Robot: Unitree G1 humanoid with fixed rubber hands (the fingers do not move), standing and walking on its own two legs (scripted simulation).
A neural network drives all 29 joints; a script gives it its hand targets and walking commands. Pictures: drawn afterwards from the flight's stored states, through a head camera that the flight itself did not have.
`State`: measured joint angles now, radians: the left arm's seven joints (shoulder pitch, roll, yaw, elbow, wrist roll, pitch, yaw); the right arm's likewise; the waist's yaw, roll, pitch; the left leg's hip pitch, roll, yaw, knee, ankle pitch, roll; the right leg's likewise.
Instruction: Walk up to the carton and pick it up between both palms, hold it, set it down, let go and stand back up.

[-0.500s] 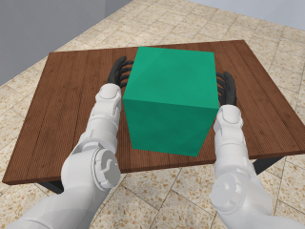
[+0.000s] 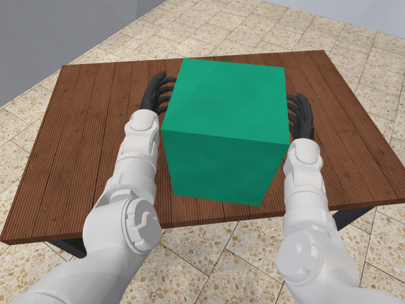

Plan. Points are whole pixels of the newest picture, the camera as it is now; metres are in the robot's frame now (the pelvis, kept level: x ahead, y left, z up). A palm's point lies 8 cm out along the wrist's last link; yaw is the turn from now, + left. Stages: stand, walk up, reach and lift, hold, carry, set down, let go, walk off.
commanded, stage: set down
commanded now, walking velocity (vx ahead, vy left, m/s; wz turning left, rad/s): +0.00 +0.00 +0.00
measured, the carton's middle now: (223, 137) +0.44 -0.05 +0.03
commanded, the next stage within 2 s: none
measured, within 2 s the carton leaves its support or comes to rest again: neither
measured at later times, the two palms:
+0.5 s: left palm (151, 111) +0.45 +0.10 +0.11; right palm (301, 135) +0.39 -0.19 +0.09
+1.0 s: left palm (153, 112) +0.48 +0.10 +0.08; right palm (295, 132) +0.42 -0.20 +0.07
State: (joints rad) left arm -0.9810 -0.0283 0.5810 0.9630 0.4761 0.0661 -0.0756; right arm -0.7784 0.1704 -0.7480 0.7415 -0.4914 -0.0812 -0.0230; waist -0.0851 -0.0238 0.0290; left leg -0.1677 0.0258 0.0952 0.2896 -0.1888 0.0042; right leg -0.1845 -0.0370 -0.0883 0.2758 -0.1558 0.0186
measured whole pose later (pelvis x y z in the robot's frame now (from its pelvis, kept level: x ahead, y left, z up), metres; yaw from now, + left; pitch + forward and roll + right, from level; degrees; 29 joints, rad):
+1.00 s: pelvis +0.00 +0.00 -0.01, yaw -2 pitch +18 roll -1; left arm -1.13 0.18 0.20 1.46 0.04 -0.18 0.06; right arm -0.93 -0.07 -0.25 1.20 -0.01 -0.15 -0.16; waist -0.10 0.02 -0.18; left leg -0.52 0.05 0.10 0.44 -0.23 0.01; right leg -0.52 -0.02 -0.06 0.36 -0.15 0.01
